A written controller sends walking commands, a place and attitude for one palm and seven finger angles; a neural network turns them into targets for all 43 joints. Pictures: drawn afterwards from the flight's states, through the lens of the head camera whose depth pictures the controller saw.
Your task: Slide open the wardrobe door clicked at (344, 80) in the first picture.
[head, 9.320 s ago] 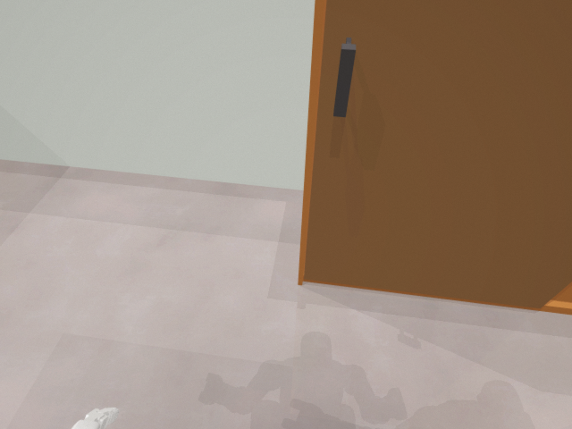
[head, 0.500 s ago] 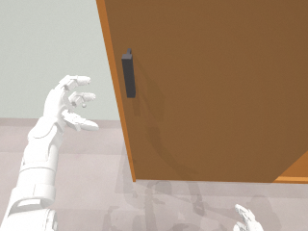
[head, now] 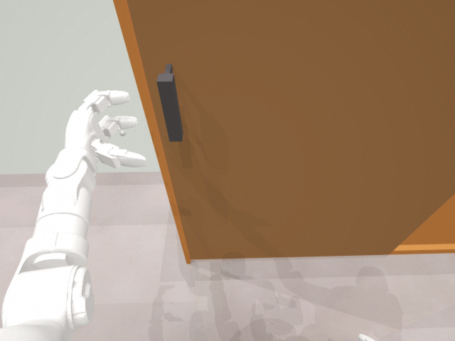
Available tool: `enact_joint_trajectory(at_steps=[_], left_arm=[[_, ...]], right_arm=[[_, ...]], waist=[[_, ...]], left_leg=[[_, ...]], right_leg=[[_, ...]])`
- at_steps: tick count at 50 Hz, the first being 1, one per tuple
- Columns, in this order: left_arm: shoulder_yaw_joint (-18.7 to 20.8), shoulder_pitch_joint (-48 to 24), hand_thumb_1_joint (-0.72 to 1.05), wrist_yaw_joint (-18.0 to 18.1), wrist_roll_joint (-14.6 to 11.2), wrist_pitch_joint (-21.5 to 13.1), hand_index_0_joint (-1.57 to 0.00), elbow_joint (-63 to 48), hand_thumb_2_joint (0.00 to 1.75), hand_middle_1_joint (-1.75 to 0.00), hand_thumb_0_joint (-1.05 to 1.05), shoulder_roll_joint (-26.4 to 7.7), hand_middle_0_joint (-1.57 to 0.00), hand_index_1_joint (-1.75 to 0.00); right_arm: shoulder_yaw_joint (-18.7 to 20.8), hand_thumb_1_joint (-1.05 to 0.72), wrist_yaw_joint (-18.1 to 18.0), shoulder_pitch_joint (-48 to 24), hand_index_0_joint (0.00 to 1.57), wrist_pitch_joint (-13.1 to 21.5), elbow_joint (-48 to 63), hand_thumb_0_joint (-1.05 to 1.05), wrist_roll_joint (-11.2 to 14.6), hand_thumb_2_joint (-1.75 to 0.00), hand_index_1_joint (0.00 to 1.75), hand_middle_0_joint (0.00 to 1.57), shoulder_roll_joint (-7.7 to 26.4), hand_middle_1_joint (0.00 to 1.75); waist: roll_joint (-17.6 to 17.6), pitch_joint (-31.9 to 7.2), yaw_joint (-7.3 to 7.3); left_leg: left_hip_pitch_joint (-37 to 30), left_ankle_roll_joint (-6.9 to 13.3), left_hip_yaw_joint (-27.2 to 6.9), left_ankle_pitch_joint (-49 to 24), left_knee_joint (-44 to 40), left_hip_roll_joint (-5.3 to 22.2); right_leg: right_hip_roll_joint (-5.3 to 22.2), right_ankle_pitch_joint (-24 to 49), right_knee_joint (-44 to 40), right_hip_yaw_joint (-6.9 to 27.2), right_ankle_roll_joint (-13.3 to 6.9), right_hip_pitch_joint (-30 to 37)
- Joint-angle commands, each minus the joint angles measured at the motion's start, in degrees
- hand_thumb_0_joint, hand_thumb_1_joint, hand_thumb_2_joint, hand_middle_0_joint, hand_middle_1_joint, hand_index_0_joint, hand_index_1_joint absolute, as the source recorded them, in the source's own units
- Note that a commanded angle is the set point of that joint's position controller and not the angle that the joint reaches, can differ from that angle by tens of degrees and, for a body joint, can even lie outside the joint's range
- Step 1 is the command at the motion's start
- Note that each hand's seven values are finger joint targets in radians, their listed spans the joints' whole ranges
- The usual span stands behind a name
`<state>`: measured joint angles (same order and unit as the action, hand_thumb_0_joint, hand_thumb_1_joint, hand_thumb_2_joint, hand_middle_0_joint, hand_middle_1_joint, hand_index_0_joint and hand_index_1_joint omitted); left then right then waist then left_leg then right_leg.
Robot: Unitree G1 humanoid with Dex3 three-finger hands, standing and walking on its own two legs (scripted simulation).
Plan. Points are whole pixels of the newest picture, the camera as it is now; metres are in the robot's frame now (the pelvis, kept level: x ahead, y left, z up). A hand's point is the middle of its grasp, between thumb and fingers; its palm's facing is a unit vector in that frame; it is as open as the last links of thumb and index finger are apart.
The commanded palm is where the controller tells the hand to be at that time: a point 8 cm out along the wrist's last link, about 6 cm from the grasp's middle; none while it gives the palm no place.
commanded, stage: move the hooked fingers beside the handle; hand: left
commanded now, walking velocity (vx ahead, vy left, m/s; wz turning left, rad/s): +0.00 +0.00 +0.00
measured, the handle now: (172, 103) +0.53 +0.12 +0.14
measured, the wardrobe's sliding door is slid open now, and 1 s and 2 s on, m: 0.00 0.00 0.00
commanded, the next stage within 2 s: feel for the door with the fingertips in 1.04 s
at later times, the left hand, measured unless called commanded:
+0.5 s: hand (130, 121) +0.47 +0.19 +0.14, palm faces +0.06 -1.00 +0.00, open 14.0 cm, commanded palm +0.44 +0.24 +0.15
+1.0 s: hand (132, 123) +0.47 +0.19 +0.14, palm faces +0.05 -1.00 +0.02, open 14.0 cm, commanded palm +0.44 +0.24 +0.14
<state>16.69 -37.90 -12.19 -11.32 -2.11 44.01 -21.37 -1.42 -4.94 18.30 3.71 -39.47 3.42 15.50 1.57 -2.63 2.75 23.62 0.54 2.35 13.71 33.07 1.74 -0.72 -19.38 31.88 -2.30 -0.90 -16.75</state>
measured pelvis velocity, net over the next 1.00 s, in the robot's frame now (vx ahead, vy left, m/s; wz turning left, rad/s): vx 0.00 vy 0.00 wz -0.01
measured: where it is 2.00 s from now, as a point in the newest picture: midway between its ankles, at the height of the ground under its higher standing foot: outside the picture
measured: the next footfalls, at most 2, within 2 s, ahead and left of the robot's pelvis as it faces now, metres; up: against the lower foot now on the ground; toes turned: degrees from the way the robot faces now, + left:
none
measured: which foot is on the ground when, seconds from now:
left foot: down 0.00-1.00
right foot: down 0.00-1.00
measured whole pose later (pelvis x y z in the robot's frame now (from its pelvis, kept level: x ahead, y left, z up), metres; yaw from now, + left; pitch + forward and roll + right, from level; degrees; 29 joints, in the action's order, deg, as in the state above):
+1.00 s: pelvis +0.00 +0.00 -0.01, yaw +0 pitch +8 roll -1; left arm 17.5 -46.5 -10.2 -8.8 -8.0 56.4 -22.5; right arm -1.5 -3.4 19.1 1.3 -38.2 2.7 14.9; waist 1.4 -4.1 4.4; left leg 29.4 0.8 2.4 15.9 37.6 2.1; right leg -1.0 -21.1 35.6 -2.1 -0.6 -22.1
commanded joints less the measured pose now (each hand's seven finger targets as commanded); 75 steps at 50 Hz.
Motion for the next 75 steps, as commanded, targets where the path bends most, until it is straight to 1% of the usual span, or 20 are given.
enact_joint_trajectory(at_steps=[1, 4, 7, 9, 12, 16, 19, 24, 32, 38, 40, 43, 48, 49, 50, 53, 59, 64, 68, 75], left_arm=[[3.6, -28.8, -0.50, 1.3, 0.2, -6.0, -0.30, -11.0, 0.30, -1.20, 0.00, -14.7, -0.30, -1.20], [3.0, -31.3, -0.50, 1.6, 0.7, -7.3, -0.30, -7.9, 0.30, -1.20, 0.00, -14.6, -0.30, -1.20], [1.1, -34.6, -0.50, 1.5, 1.2, -8.1, -0.30, -6.4, 0.30, -1.20, 0.00, -12.4, -0.30, -1.20], [1.9, -35.4, -0.50, 1.7, 0.9, -8.7, -0.30, -3.9, 0.30, -1.20, 0.00, -13.3, -0.30, -1.20], [2.3, -39.0, -0.50, 1.8, 1.5, -8.5, -0.30, 1.2, 0.30, -1.20, 0.00, -14.5, -0.30, -1.20], [6.5, -34.5, -0.50, 2.1, 2.5, -10.1, -0.30, 1.9, 0.30, -1.20, 0.00, -19.0, -0.30, -1.20], [6.9, -32.3, -0.50, 1.6, 2.4, -11.5, -0.30, 1.2, 0.30, -1.20, 0.00, -19.3, -0.30, -1.20], [3.5, -31.4, -0.50, 0.1, 1.2, -11.4, -0.30, -4.7, 0.30, -1.20, 0.00, -14.9, -0.30, -1.20], [3.2, -34.1, -0.50, 1.2, 0.7, -8.3, -0.30, -4.9, 0.30, -1.20, 0.00, -14.7, -0.30, -1.20], [1.5, -35.5, -0.50, 2.5, 1.5, -9.4, -0.30, -4.2, 0.30, -1.20, 0.00, -12.5, -0.30, -1.20], [3.2, -35.5, -0.50, 2.5, 1.6, -9.7, -0.30, -1.8, 0.30, -1.20, 0.00, -14.8, -0.30, -1.20], [1.4, -36.9, -0.50, 2.0, 1.8, -9.9, -0.30, -2.5, 0.30, -1.20, 0.00, -13.1, -0.30, -1.20], [2.1, -35.9, -0.50, 1.7, 1.7, -9.6, -0.30, 0.9, 0.30, -1.20, 0.00, -14.0, -0.30, -1.20], [4.0, -34.8, -0.50, 1.9, 1.5, -9.7, -0.30, 2.2, 0.30, -1.20, 0.00, -16.0, -0.30, -1.20], [5.0, -36.3, -0.50, 1.8, 1.9, -10.2, -0.30, 0.3, 0.30, -1.20, 0.00, -18.1, -0.30, -1.20], [2.6, -37.2, -0.50, 1.6, 1.8, -11.5, -0.30, -4.4, 0.30, -1.20, 0.00, -14.8, -0.30, -1.20], [-1.6, -36.3, -0.50, 1.9, 0.7, -10.2, -0.30, -4.5, 0.30, -1.20, 0.00, -9.0, -0.30, -1.20], [0.7, -35.8, -0.50, 4.2, 1.1, -7.7, -0.30, -1.3, 0.30, -1.20, 0.00, -10.5, -0.30, -1.20], [-0.9, -36.9, -0.50, 7.0, 2.4, -9.6, -0.30, -7.1, 0.30, -1.20, 0.00, -7.4, -0.30, -1.20], [0.3, -36.1, -0.50, 9.3, 3.7, -10.0, -0.30, -4.7, 0.30, -1.20, 0.00, -8.5, -0.30, -1.20]], right_arm=[[3.2, -0.90, 0.0, 0.7, 0.20, 2.2, 6.4, 0.00, -0.1, -0.90, 0.30, 0.20, 7.8, 0.30], [3.3, -0.90, 0.2, 1.8, 0.20, 1.7, 5.9, 0.00, -0.2, -0.90, 0.30, 0.20, 8.0, 0.30], [3.6, -0.90, 0.4, 2.4, 0.20, 1.7, 5.5, 0.00, -0.2, -0.90, 0.30, 0.20, 7.9, 0.30], [3.7, -0.90, 0.4, 3.7, 0.20, 1.5, 4.9, 0.00, -0.5, -0.90, 0.30, 0.20, 8.3, 0.30], [3.5, -0.90, 0.4, 4.3, 0.20, 1.0, 4.4, 0.00, -0.5, -0.90, 0.30, 0.20, 8.5, 0.30], [3.7, -0.90, 0.9, 5.3, 0.20, 0.5, 5.2, 0.00, -0.9, -0.90, 0.30, 0.20, 8.6, 0.30], [3.8, -0.90, 1.1, 5.9, 0.20, 0.0, 5.8, 0.00, -1.1, -0.90, 0.30, 0.20, 8.5, 0.30], [4.4, -0.90, 1.1, 5.3, 0.20, -0.4, 7.0, 0.00, -0.5, -0.90, 0.30, 0.20, 8.3, 0.30], [4.2, -0.90, 0.7, 4.6, 0.20, -0.8, 5.6, 0.00, -0.2, -0.90, 0.30, 0.20, 8.4, 0.30], [3.9, -0.90, 0.9, 4.2, 0.20, -0.2, 5.7, 0.00, -0.4, -0.90, 0.30, 0.20, 8.1, 0.30], [3.8, -0.90, 0.8, 4.3, 0.20, -0.3, 5.6, 0.00, -0.5, -0.90, 0.30, 0.20, 8.5, 0.30], [3.7, -0.90, 0.9, 3.8, 0.20, -0.2, 6.1, 0.00, -0.4, -0.90, 0.30, 0.20, 8.2, 0.30], [3.5, -0.90, 0.9, 4.1, 0.20, -0.5, 6.1, 0.00, -0.4, -0.90, 0.30, 0.20, 8.4, 0.30], [3.6, -0.90, 0.7, 4.8, 0.20, -0.6, 6.0, 0.00, -0.6, -0.90, 0.30, 0.20, 8.7, 0.30], [3.5, -0.90, 0.7, 4.2, 0.20, -0.7, 6.3, 0.00, -0.4, -0.90, 0.30, 0.20, 8.8, 0.30], [3.8, -0.90, 0.9, 4.0, 0.20, -0.2, 6.5, 0.00, -0.4, -0.90, 0.30, 0.20, 8.1, 0.30], [4.1, -0.90, 1.0, 4.6, 0.20, 0.1, 5.5, 0.00, -0.3, -0.90, 0.30, 0.20, 8.1, 0.30], [4.0, -0.90, 1.2, 4.9, 0.20, 0.0, 5.0, 0.00, -0.5, -0.90, 0.30, 0.20, 8.4, 0.30], [4.0, -0.90, 2.1, 4.2, 0.20, 0.7, 5.8, 0.00, -0.9, -0.90, 0.30, 0.20, 7.4, 0.30], [4.1, -0.90, 2.3, 3.9, 0.20, 0.6, 5.4, 0.00, -1.0, -0.90, 0.30, 0.20, 7.4, 0.30]], waist=[[0.9, -17.6, 0.24], [-0.9, -17.3, 1.07], [2.5, -19.0, 1.59], [-1.5, -19.0, 2.29], [-1.9, -16.9, 3.06], [0.0, -22.3, 0.51], [-0.4, -22.6, 0.34], [1.4, -23.1, 1.15], [1.1, -17.4, 2.25], [1.8, -19.6, 2.53], [-1.5, -19.1, 2.43], [1.7, -20.8, 2.28], [-0.5, -17.7, 2.61], [-3.3, -17.7, 2.43], [-1.1, -18.6, 1.86], [3.9, -22.7, 1.90], [2.2, -20.6, 3.09], [-1.9, -17.7, 2.35], [2.6, -21.8, 1.77], [-1.2, -19.9, 1.68]], left_leg=[[-14.7, 1.9, -2.3, -13.4, -0.6, -1.1], [-13.8, 2.0, -2.5, -12.6, 0.0, -1.0], [-15.8, 1.6, -2.7, -13.3, 0.6, -0.9], [-14.7, 2.0, -2.8, -13.2, 1.1, -0.8], [-11.5, 2.0, -2.6, -10.7, 1.0, -0.9], [-11.6, 1.9, -2.2, -14.4, 1.9, -1.1], [-10.6, 2.0, -1.8, -15.7, 2.5, -1.1], [-14.1, 2.1, -1.7, -18.1, 2.9, -0.7], [-13.0, 2.1, -2.4, -13.3, 1.9, -0.6], [-15.0, 1.6, -3.1, -13.4, 2.3, -0.4], [-12.6, 2.0, -2.9, -12.0, 2.2, -0.5], [-13.8, 1.7, -2.8, -12.9, 2.3, -0.7], [-10.8, 1.8, -2.6, -10.8, 2.4, -0.6], [-9.4, 2.2, -2.5, -10.6, 2.7, -0.8], [-9.7, 2.0, -2.5, -10.8, 2.4, -0.7], [-14.9, 1.6, -3.0, -14.3, 3.1, -0.5], [-16.0, 1.5, -3.9, -14.2, 2.9, -0.1], [-11.8, 1.8, -3.6, -11.0, 2.0, -0.4], [-15.7, 1.2, -3.5, -13.9, 2.4, -0.4], [-12.5, 1.5, -2.6, -11.5, 2.0, -0.5]], right_leg=[[-0.7, 20.4, -3.4, 1.1, 0.4, -2.8], [-0.8, 19.5, -3.1, 0.9, 0.4, -3.3], [-1.0, 19.1, -2.6, 0.9, 0.2, -5.8], [-1.2, 19.2, -2.6, 0.7, 0.4, -5.4], [-1.0, 18.5, -2.4, 1.0, 0.7, -6.6], [-0.9, 22.3, -0.8, 1.4, 0.4, -3.3], [-1.1, 24.0, -0.3, 1.2, 0.4, -2.0], [-1.7, 24.9, -0.6, 1.0, 0.4, -3.6], [-1.7, 19.8, -1.9, 0.7, 0.4, -7.3], [-1.7, 18.1, -1.2, 0.4, 0.3, -8.5], [-1.6, 18.3, -1.3, 0.7, 0.5, -7.3], [-1.3, 19.1, -0.7, 0.7, 0.3, -7.3], [-1.4, 18.0, -1.2, 0.7, 0.5, -7.8], [-1.3, 18.3, -1.3, 0.8, 0.6, -6.4], [-1.2, 18.7, -0.9, 1.1, 0.5, -6.2], [-1.5, 19.5, -0.3, 0.8, 0.1, -7.5], [-2.0, 17.4, -0.9, -0.2, 0.1, -9.4], [-1.7, 15.9, -1.5, -0.2, 0.3, -8.3], [-1.9, 17.3, -0.4, -0.1, 0.1, -8.8], [-1.8, 18.0, -0.8, 0.5, 0.4, -6.8]])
